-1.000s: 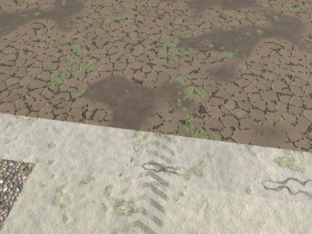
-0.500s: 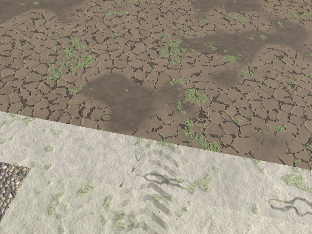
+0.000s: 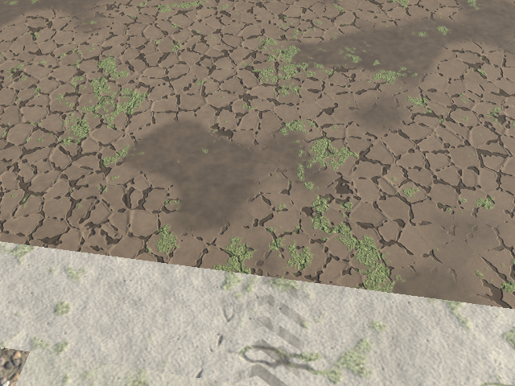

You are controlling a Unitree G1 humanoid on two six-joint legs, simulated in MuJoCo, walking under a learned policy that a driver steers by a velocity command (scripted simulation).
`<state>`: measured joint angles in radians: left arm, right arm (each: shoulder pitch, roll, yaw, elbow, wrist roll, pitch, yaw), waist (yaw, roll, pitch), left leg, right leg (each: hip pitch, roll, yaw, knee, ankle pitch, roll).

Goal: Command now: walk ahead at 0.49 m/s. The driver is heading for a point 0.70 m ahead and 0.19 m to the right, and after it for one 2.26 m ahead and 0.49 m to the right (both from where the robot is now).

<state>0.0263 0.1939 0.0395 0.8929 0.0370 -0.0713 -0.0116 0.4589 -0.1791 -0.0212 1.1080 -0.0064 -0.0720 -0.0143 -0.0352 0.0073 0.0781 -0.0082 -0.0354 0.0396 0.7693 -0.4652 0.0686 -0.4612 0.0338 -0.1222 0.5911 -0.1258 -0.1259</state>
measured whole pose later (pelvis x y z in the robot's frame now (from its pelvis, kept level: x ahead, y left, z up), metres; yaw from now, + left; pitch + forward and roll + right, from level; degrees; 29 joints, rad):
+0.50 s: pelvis +0.25 +0.02 +0.01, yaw -2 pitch -1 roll -1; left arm 0.50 0.17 0.01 1.00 0.01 -0.05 0.04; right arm 0.03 -0.16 -0.02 0.85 -0.02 -0.04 -0.01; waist 0.08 0.00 0.06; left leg -0.44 -0.01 0.07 0.56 -0.13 0.09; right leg 0.01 0.05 -0.05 0.47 -0.44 -0.07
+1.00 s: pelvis +0.42 -0.01 -0.01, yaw -18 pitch -1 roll +2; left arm 0.15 0.22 0.04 0.67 0.01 0.05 -0.01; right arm 0.35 -0.24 -0.03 0.82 -0.01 0.00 -0.03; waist -0.03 0.00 0.03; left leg -0.23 0.09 0.28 0.82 -0.47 0.02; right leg -0.46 0.02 -0.05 0.72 -0.25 -0.13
